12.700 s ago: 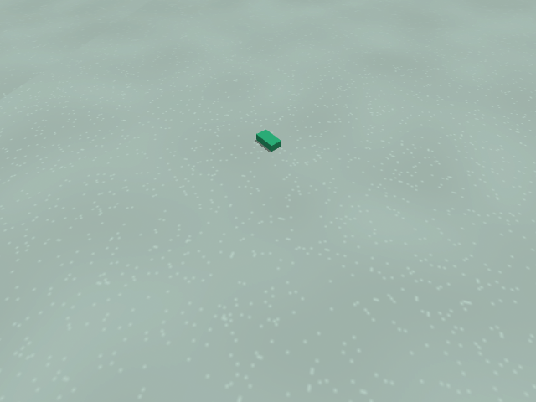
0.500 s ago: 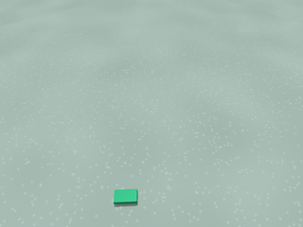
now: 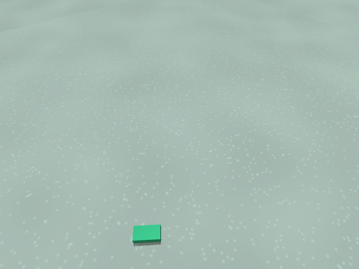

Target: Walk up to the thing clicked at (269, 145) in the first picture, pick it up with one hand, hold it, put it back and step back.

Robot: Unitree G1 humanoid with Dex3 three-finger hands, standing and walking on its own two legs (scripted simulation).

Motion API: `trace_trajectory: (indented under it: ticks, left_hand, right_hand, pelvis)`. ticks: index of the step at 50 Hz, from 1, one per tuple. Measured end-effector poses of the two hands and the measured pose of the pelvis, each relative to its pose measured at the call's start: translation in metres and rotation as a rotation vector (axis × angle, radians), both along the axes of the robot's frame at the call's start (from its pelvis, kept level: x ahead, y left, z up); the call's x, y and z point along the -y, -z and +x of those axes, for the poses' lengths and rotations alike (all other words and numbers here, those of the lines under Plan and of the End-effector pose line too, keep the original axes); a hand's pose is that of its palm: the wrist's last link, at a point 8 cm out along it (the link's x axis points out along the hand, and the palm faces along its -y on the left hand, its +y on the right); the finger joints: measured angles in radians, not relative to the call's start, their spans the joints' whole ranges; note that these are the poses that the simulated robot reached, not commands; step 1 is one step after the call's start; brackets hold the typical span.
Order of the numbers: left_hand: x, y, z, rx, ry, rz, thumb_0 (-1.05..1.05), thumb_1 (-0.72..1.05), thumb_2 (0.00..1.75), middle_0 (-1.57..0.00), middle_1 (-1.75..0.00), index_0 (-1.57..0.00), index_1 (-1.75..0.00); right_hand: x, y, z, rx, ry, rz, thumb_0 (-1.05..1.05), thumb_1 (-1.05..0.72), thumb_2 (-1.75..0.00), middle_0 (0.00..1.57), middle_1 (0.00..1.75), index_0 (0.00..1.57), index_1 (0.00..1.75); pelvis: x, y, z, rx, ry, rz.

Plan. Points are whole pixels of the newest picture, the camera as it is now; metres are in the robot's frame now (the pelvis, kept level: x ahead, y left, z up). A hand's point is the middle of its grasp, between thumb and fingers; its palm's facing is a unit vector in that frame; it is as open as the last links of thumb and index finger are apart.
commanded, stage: walk up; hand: left
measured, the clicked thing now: (147, 233) +0.46 +0.20 -0.76
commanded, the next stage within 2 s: none
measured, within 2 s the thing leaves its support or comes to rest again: neither
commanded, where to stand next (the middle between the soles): +0.07 -0.01 m, yaw +0 degrees
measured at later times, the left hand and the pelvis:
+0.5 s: hand out of the picture +0.04 +0.36 -0.17, palm faces -0.02 -0.89 -0.46, open 7.4 cm; pelvis +0.03 +0.06 -0.02, yaw +1 degrees
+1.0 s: hand out of the picture +0.08 +0.28 -0.20, palm faces -0.15 -0.91 -0.39, open 7.4 cm; pelvis -0.05 +0.00 -0.06, yaw -6 degrees
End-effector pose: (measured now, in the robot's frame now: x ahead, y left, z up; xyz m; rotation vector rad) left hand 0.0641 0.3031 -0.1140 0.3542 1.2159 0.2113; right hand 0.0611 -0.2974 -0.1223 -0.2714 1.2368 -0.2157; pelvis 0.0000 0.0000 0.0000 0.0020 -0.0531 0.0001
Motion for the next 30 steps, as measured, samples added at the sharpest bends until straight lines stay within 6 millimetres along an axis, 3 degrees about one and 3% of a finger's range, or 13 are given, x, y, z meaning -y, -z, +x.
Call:
trace_trajectory:
  ticks: [14, 19, 23, 26, 30]
  left_hand:
    - [-0.004, -0.003, 0.003, 0.032, 0.002, 0.020, 0.01, 0.91, 0.90, -0.21, -0.30, -0.21, -0.30]
    - [-0.037, -0.008, -0.019, -0.001, -0.025, 0.076, 0.01, 0.90, 0.90, -0.21, -0.30, -0.21, -0.30]
    - [-0.076, -0.004, -0.029, -0.068, -0.039, 0.101, 0.01, 0.90, 0.90, -0.21, -0.30, -0.21, -0.30]
    - [-0.105, 0.016, -0.020, -0.101, -0.054, 0.099, 0.01, 0.90, 0.90, -0.21, -0.30, -0.21, -0.30]
    - [-0.115, 0.030, 0.001, -0.099, -0.041, 0.074, 0.01, 0.91, 0.90, -0.20, -0.30, -0.20, -0.29]
  right_hand:
    - [0.005, 0.001, 0.016, 0.024, -0.030, -0.003, 0.01, -0.91, -0.90, 0.21, 0.30, 0.21, 0.30]
    - [0.003, -0.002, 0.033, 0.029, -0.056, -0.030, 0.01, -0.91, -0.90, 0.21, 0.30, 0.20, 0.30]
    - [-0.014, -0.004, 0.048, 0.044, -0.056, -0.055, 0.01, -0.91, -0.90, 0.20, 0.30, 0.20, 0.30]
    - [-0.032, 0.003, 0.051, 0.061, -0.062, -0.108, 0.01, -0.91, -0.90, 0.20, 0.30, 0.20, 0.30]
    - [-0.050, -0.001, 0.036, 0.021, -0.047, -0.142, 0.01, -0.91, -0.90, 0.21, 0.30, 0.21, 0.30]
  pelvis:
    - [-0.002, 0.004, 0.004, -0.008, -0.003, -0.015]
    - [-0.025, 0.007, 0.014, -0.010, 0.010, -0.023]
    - [-0.049, 0.014, 0.025, -0.001, -0.004, -0.021]
    - [-0.066, 0.029, 0.026, 0.015, -0.014, -0.006]
    - [-0.069, 0.030, 0.017, 0.014, -0.009, -0.001]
